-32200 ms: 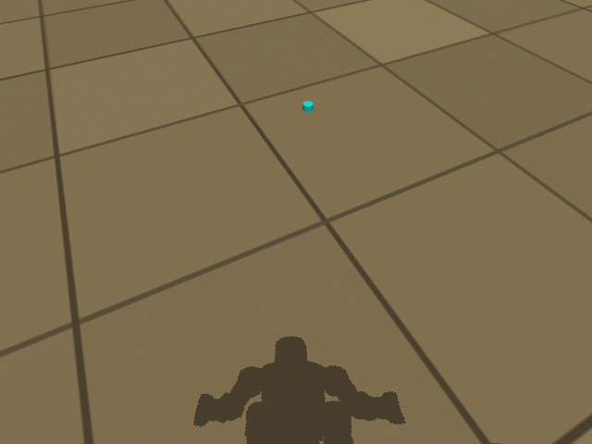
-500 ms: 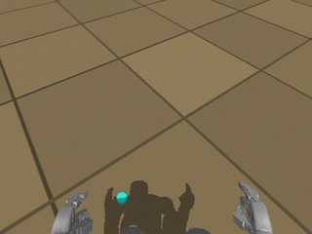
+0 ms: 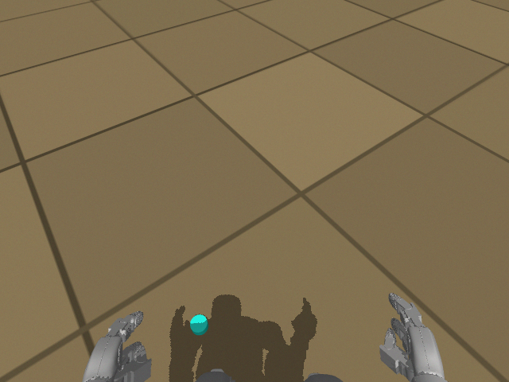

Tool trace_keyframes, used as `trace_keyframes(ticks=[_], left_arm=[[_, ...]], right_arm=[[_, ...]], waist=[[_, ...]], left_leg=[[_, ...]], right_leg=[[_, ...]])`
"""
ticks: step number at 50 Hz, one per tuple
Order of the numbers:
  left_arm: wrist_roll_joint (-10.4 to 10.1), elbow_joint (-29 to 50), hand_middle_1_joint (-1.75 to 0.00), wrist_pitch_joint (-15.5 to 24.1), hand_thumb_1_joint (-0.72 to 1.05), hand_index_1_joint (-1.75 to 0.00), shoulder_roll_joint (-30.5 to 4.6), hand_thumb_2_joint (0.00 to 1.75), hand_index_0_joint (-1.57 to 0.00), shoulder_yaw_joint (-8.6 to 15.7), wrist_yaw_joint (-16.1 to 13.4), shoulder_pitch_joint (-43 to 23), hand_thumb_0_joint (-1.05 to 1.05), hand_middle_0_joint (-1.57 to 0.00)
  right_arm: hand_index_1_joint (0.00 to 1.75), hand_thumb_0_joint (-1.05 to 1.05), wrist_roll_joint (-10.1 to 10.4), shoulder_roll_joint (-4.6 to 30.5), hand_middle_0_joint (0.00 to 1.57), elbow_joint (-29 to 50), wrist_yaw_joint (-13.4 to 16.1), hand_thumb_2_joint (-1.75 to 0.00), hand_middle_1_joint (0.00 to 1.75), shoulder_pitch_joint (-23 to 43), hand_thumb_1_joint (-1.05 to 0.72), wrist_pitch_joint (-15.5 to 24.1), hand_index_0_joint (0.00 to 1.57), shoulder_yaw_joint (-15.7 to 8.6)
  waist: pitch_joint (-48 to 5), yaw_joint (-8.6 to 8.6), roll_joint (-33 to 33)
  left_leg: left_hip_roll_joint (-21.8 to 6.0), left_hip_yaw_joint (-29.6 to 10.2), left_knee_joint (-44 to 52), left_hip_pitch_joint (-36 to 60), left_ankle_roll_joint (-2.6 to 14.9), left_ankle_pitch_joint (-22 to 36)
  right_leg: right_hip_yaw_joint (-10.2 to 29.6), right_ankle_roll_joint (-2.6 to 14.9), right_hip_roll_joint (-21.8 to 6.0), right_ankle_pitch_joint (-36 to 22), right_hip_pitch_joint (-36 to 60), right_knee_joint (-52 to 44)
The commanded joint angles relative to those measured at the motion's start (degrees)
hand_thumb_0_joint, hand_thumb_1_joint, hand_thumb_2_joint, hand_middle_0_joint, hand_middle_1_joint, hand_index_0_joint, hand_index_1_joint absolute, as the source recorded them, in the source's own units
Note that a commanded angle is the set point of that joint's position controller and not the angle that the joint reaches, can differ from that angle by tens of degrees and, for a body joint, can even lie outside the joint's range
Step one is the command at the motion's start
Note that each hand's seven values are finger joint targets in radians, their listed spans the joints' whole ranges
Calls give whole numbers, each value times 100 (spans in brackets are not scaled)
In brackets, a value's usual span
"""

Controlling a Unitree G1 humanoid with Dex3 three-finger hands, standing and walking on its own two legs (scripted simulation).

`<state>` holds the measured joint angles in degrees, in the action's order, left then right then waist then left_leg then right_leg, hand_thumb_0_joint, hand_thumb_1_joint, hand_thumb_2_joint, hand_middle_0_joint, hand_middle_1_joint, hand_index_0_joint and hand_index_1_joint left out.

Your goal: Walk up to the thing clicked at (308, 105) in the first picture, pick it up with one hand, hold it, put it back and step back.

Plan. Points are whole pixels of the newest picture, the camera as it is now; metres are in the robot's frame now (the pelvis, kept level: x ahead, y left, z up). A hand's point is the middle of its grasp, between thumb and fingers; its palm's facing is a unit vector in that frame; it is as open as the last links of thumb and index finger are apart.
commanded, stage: home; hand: left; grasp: from above
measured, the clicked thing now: (199, 324) +0.41 +0.21 -0.70
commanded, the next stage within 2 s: stand in 0.68 s
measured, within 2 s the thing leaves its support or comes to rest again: neither
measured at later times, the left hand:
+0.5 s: hand (147, 371) +0.16 +0.18 -0.05, palm faces +0.04 -0.98 -0.19, open 7.4 cm
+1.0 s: hand out of the picture +0.13 +0.22 -0.10, palm faces +0.02 -0.94 -0.33, open 7.4 cm
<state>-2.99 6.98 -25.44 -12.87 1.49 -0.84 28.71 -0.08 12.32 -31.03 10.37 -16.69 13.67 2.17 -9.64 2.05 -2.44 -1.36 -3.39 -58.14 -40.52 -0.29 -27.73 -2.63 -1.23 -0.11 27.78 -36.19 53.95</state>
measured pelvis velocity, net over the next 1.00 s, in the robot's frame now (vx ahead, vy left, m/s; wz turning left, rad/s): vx -0.01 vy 0.00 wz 0.01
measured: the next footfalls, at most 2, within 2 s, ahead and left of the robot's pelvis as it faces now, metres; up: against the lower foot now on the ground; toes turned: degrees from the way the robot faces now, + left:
none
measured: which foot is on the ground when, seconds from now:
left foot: down 0.00-1.00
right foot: down 0.00-1.00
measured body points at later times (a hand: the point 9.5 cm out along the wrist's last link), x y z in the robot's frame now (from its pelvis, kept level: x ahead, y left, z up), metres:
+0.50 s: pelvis +0.00 +0.00 +0.00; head +0.01 +0.01 +0.45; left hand +0.15 +0.23 -0.03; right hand +0.15 -0.24 -0.06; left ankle +0.01 +0.12 -0.68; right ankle -0.01 -0.14 -0.68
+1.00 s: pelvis -0.01 +0.00 +0.02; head +0.02 +0.01 +0.47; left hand +0.13 +0.27 -0.07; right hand +0.13 -0.27 -0.09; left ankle +0.01 +0.12 -0.68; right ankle -0.01 -0.14 -0.68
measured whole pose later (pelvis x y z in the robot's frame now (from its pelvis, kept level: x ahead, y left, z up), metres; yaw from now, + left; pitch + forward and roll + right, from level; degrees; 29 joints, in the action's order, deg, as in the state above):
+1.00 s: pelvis -0.01 +0.00 +0.02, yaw +0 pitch +2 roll +0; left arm 2.8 -32.7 -4.8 -16.6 1.8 -1.6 12.9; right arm -3.6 16.1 -46.5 0.9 -10.2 3.0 -1.2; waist 1.2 -1.4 1.2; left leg 1.0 -1.2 -46.7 -26.5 0.3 -22.3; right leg -0.7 -1.4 -2.6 24.6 -24.5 47.0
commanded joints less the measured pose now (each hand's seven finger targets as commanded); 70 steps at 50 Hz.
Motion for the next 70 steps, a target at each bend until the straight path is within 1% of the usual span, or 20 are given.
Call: trace_keyframes(ticks=[1,7,11,18,31,38,39,40,41,42,43,44,47,49,55,59,63,66,68,70], left_arm=[[16,1127,-30,267,90,-30,-570,90,-20,347,-64,-97,0,-20],[26,1175,-30,261,90,-30,-581,90,-20,330,-70,-93,0,-20],[27,1103,-30,263,90,-30,-570,90,-20,360,-73,-88,0,-20],[29,1224,-30,276,90,-30,-573,90,-20,301,-60,-191,0,-20],[17,1151,-30,286,90,-30,-563,90,-20,357,-78,-44,0,-20],[13,1159,-30,281,90,-30,-607,90,-20,373,-68,-75,0,-20],[672,-852,-30,1465,90,-30,-1125,90,-20,367,-274,-1713,0,-20],[743,-1843,-30,1845,90,-30,-1201,90,-20,473,-249,-1307,0,-20],[731,-2060,-30,2022,90,-30,-1244,90,-20,457,-221,-1301,0,-20],[719,-2220,-30,2123,90,-30,-1192,90,-20,404,-180,-1347,0,-20],[696,-2476,-30,2227,90,-30,-1172,90,-20,338,-162,-1315,0,-20],[682,-2698,-30,2278,90,-30,-1216,90,-20,347,-151,-1481,0,-20],[602,-3362,-30,2342,90,-30,-1188,90,-20,404,-155,-1586,0,-20],[579,-3779,-30,2431,90,-30,-1229,90,-20,406,-173,-1756,0,-20],[541,-4737,-30,2573,90,-30,-1205,90,-20,395,-198,-1842,0,-20],[500,-5303,-30,2555,90,-30,-1142,90,-20,339,-195,-1739,0,-20],[483,-5761,-30,2554,90,-30,-1200,90,-20,324,-183,-1803,0,-20],[474,-5993,-30,2575,90,-30,-1246,90,-20,319,-170,-1886,0,-20],[481,-6182,-30,2578,90,-30,-1251,90,-20,292,-157,-1833,0,-20],[495,-6317,-30,2600,90,-30,-1290,90,-20,283,-153,-1839,0,-20]], right_arm=[[30,0,31,733,20,947,80,-90,30,378,-90,325,20,-325],[30,0,33,748,20,968,71,-90,30,354,-90,305,20,-336],[30,0,35,714,20,998,74,-90,30,405,-90,292,20,-324],[30,0,34,747,20,985,68,-90,30,405,-90,326,20,-331],[30,0,34,702,20,991,73,-90,30,340,-90,310,20,-333],[30,0,48,741,20,996,67,-90,30,393,-90,314,20,-345],[30,0,-654,1366,20,-417,-275,-90,30,814,-90,-342,20,-583],[30,0,-607,1379,20,-430,-457,-90,30,735,-90,-556,20,-652],[30,0,-645,1391,20,-431,-548,-90,30,724,-90,-645,20,-643],[30,0,-670,1400,20,-413,-609,-90,30,684,-90,-712,20,-653],[30,0,-545,1308,20,-527,-701,-90,30,747,-90,-741,20,-625],[30,0,-385,1182,20,-675,-806,-90,30,675,-90,-759,20,-616],[30,0,-269,1240,20,-900,-907,-90,30,848,-90,-856,20,-678],[30,0,-265,1212,20,-1116,-936,-90,30,846,-90,-920,20,-699],[30,0,-275,1279,20,-1620,-906,-90,30,801,-90,-1040,20,-712],[30,0,-261,1394,20,-1903,-852,-90,30,917,-90,-1098,20,-702],[30,0,-224,1460,20,-2191,-827,-90,30,914,-90,-1145,20,-690],[30,0,-189,1464,20,-2341,-814,-90,30,909,-90,-1166,20,-680],[30,0,-175,1467,20,-2458,-821,-90,30,930,-90,-1194,20,-670],[30,0,-154,1469,20,-2523,-837,-90,30,976,-90,-1206,20,-672]], waist=[[-354,35,-29],[-444,34,-22],[-290,-3,-56],[-245,38,-213],[-503,22,-38],[-329,2,-82],[1008,-428,380],[401,-329,640],[271,-272,694],[419,-238,425],[321,-334,217],[200,-338,191],[274,-401,392],[171,-349,438],[453,-339,192],[820,-394,-63],[1084,-344,-66],[1022,-304,-29],[1210,-307,17],[1197,-300,108]], left_leg=[[82,59,941,711,85,1322],[82,59,929,728,81,1395],[83,32,1014,582,83,960],[39,-13,1101,634,60,806],[102,100,861,655,89,1252],[89,56,993,574,84,926],[-21,-161,1399,474,337,1801],[27,17,1338,954,369,1983],[-18,-7,1364,1248,410,2025],[-15,-110,1503,1299,394,2086],[-19,-194,1628,1540,382,2133],[5,-141,1739,1630,370,1946],[3,-133,1831,1941,337,1976],[21,-100,1894,2118,351,1952],[-157,-328,2445,2562,375,2549],[-341,-624,3090,2625,395,2165],[-374,-675,3590,2641,311,1757],[-384,-616,3764,2893,276,1901],[-357,-618,3935,2827,241,1356],[-344,-586,3964,2924,225,1469]], right_leg=[[-131,121,161,-1201,149,-810],[-125,129,157,-1258,166,-786],[-141,131,153,-868,83,-833],[-153,138,175,-747,-54,-771],[-88,122,136,-1165,138,-807],[-115,132,154,-859,43,-820],[387,327,-392,-844,1259,-1168],[767,523,-480,-932,1396,-1256],[914,596,-497,-1090,1273,-1234],[764,533,-354,-1214,1136,-1264],[671,497,-385,-1417,1433,-1230],[682,421,-466,-1489,1628,-1234],[683,361,-502,-1470,1589,-1579],[814,350,-615,-1640,1811,-1804],[535,263,-507,-2038,2083,-2022],[430,205,-421,-1691,2235,-2351],[435,197,-441,-1567,2510,-2749],[444,172,-494,-1707,2722,-2933],[449,165,-497,-1528,2725,-3142],[472,164,-546,-1604,2812,-3259]])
